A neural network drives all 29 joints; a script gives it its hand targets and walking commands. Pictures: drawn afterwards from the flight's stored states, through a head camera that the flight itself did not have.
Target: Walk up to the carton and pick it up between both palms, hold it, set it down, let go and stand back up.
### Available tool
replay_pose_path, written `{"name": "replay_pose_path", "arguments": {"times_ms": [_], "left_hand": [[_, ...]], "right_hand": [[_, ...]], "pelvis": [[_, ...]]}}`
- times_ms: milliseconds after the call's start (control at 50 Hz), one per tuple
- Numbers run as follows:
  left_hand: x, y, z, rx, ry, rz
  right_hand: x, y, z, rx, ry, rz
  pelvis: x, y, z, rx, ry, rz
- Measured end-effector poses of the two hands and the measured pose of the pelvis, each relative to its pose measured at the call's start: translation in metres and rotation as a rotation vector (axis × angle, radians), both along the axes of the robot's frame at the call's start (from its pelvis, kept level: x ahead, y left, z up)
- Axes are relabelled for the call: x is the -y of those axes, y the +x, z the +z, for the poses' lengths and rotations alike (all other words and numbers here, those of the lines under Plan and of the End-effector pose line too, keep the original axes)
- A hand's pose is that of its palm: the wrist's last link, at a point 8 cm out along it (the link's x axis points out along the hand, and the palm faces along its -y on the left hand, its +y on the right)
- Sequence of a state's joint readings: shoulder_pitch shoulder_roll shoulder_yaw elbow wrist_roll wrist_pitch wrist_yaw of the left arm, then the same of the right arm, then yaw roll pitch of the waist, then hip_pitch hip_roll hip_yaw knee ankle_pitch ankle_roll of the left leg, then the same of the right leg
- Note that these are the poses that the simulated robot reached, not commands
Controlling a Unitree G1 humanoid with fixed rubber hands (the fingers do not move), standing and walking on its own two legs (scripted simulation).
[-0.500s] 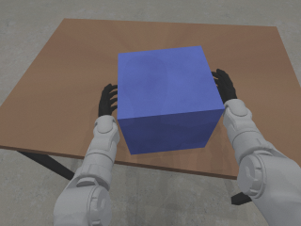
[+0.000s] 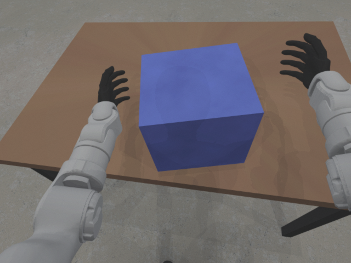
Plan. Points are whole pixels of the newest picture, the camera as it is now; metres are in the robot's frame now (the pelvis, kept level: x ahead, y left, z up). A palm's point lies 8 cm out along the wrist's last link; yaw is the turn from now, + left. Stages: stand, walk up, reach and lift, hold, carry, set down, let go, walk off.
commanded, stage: set down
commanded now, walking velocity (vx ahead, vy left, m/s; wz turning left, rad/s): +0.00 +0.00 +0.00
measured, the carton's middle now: (195, 111) +0.49 +0.06 +0.02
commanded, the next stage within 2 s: none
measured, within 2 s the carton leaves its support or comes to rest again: neither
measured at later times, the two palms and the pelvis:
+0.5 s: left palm (102, 117) +0.38 +0.24 +0.11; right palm (328, 87) +0.48 -0.20 +0.14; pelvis -0.01 -0.01 +0.01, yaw +2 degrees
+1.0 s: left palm (104, 141) +0.34 +0.22 +0.09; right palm (340, 131) +0.42 -0.23 +0.10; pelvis -0.01 -0.01 +0.02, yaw +1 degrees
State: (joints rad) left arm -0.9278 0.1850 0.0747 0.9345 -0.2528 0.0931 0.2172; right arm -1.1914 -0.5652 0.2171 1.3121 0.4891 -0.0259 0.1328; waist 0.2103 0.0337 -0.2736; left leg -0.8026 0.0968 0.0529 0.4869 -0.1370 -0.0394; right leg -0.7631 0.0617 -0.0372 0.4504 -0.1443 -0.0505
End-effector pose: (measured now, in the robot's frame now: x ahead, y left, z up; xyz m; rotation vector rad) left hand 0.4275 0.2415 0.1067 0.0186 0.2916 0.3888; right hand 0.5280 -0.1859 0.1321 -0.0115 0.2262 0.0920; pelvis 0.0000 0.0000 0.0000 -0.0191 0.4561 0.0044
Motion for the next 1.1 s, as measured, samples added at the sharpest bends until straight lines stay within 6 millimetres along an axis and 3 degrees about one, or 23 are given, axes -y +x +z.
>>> {"name": "replay_pose_path", "arguments": {"times_ms": [220, 340, 560, 760, 920, 1100], "left_hand": [[0.002, 0.002, 0.032, 0.017, -0.025, -0.018], [0.001, -0.007, 0.034, -0.004, -0.035, -0.022], [0.007, -0.056, -0.008, -0.048, -0.047, -0.017], [0.024, -0.06, -0.008, -0.018, -0.056, -0.039], [0.025, -0.073, -0.005, -0.012, -0.049, -0.048], [0.017, -0.116, -0.042, -0.078, -0.052, -0.02]], "right_hand": [[-0.003, -0.002, 0.024, -0.006, 0.005, 0.024], [0.003, -0.012, 0.031, -0.032, -0.015, 0.01], [0.015, -0.055, -0.003, -0.055, -0.035, 0.017], [0.017, -0.077, -0.03, -0.083, -0.036, 0.044], [0.032, -0.097, -0.034, -0.058, -0.041, 0.02], [0.048, -0.133, -0.053, -0.065, -0.076, 0.033]], "pelvis": [[0.006, -0.009, 0.0, 0.005, 0.004, 0.02], [0.008, -0.012, 0.005, 0.065, 0.009, 0.027], [0.008, -0.013, 0.01, 0.167, 0.014, 0.04], [0.007, -0.017, 0.008, 0.161, 0.016, 0.029], [0.006, -0.012, 0.013, 0.222, 0.023, 0.013], [0.006, -0.005, 0.017, 0.287, 0.027, 0.022]]}}
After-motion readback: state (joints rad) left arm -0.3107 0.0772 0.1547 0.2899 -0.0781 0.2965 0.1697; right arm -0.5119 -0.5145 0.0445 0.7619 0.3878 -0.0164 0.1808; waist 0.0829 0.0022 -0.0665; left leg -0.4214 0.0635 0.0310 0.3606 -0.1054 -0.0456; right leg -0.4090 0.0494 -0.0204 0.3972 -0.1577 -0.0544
